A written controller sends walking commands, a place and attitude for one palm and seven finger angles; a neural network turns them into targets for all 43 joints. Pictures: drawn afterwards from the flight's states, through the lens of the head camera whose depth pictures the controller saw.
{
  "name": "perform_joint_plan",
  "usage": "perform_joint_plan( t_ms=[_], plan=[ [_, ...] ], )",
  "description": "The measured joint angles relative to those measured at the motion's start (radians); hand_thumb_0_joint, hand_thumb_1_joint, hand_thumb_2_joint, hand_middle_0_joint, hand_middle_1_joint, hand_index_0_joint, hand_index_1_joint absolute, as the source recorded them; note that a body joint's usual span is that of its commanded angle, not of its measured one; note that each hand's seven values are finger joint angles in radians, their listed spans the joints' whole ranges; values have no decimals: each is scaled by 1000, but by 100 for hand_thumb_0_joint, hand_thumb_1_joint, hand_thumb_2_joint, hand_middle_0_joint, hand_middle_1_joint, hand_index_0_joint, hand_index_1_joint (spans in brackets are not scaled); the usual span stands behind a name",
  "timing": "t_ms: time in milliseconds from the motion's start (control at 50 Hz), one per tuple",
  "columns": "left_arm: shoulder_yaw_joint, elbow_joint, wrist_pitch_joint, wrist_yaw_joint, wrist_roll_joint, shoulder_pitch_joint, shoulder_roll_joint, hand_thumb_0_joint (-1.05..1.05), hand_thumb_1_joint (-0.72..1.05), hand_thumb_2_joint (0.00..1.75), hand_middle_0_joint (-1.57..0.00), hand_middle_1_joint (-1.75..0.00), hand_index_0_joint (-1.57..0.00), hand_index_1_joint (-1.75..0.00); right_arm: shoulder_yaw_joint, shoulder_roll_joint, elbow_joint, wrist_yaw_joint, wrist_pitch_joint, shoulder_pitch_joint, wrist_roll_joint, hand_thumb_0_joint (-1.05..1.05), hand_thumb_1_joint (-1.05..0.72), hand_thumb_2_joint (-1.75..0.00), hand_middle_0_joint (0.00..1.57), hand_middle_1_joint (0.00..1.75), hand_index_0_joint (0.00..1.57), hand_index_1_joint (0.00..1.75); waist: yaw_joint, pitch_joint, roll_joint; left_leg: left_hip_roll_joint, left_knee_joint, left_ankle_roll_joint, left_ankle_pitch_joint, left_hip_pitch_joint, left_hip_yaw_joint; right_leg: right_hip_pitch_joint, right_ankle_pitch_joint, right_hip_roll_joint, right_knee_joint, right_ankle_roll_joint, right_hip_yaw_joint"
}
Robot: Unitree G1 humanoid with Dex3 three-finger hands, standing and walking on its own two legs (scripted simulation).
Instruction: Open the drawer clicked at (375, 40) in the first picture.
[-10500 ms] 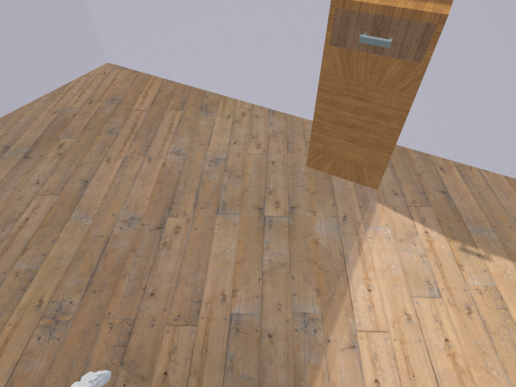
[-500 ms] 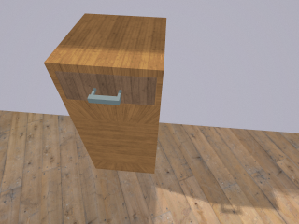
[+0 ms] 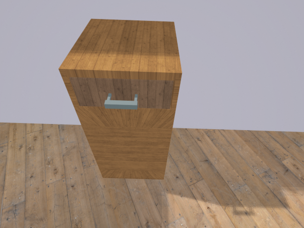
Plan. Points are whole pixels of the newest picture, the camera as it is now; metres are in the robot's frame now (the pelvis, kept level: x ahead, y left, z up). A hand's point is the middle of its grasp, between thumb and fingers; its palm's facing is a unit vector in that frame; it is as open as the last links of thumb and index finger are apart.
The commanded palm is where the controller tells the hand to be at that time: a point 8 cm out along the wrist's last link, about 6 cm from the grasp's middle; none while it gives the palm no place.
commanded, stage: come to a stop and stand still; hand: left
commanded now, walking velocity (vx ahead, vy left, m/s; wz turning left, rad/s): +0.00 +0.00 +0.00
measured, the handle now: (122, 100) +0.54 +0.15 +0.01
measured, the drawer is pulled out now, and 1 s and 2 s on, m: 0.00 0.00 0.00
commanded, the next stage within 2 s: look again from close up in 0.18 s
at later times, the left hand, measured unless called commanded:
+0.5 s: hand out of the picture -0.03 +0.14 -0.17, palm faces +0.02 -0.99 -0.14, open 7.4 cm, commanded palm none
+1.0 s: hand out of the picture +0.09 +0.15 -0.10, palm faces -0.01 -0.85 -0.53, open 7.4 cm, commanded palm +0.11 +0.15 -0.04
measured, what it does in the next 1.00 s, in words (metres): shifts its weight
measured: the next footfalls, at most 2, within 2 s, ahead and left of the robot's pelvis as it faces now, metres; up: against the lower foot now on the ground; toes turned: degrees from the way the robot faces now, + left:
none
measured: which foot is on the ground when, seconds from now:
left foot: down 0.00-1.00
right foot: down 0.00-1.00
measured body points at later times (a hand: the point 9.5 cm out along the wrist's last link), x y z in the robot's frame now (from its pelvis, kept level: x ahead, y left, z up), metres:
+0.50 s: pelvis +0.00 -0.01 +0.00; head +0.00 -0.01 +0.45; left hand -0.03 +0.19 -0.16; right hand -0.02 -0.23 -0.16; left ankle +0.02 +0.04 -0.74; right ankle +0.00 -0.18 -0.73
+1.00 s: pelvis +0.00 -0.06 +0.00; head -0.01 -0.08 +0.44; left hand +0.09 +0.19 -0.07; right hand +0.07 -0.31 -0.14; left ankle +0.02 +0.04 -0.74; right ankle +0.00 -0.18 -0.73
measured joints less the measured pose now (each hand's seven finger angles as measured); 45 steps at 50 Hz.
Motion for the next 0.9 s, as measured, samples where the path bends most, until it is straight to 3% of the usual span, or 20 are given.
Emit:
perform_joint_plan(
  t_ms=[260,600,860,880,900],
  plan=[
    [-6,29,5,-1,-1,-10,-24,1,92,89,-20,-30,-20,-29,9,37,73,1,-1,32,3,0,-92,-90,21,30,20,30,-14,5,-15,-4,-50,-1,27,27,10,16,24,-2,-34,16,11],
    [-14,80,-8,-3,0,55,-75,1,91,89,-20,-30,-20,-29,0,47,109,1,-2,21,6,0,-91,-90,20,30,20,30,-3,13,-8,22,-50,-33,34,18,-12,18,35,21,-50,50,-9],
    [-20,84,-23,5,2,54,-87,1,91,89,-20,-30,-20,-29,-1,39,107,-1,0,7,10,1,-92,-90,20,30,20,30,0,7,2,59,-19,-72,18,11,-37,28,21,57,-46,23,-34],
    [-55,-78,45,11,16,100,-75,1,91,89,-20,-30,-20,-30,9,33,59,-9,-2,25,25,1,-93,-90,20,30,20,30,2,14,1,62,-5,-74,10,6,-37,22,16,59,-30,19,-34],
    [-86,-248,94,43,58,155,-46,3,93,89,-21,-30,-20,-30,18,26,16,-28,-41,48,42,2,-93,-90,21,30,20,30,13,18,-7,61,1,-77,4,10,-27,10,1,58,-1,7,-24]
  ],
)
